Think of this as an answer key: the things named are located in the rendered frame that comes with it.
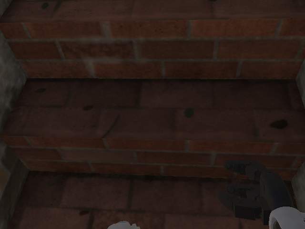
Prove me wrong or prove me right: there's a robot right forearm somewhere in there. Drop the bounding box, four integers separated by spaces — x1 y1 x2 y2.
269 206 305 229

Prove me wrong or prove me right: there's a robot right hand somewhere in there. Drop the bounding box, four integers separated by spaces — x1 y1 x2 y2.
217 159 295 225

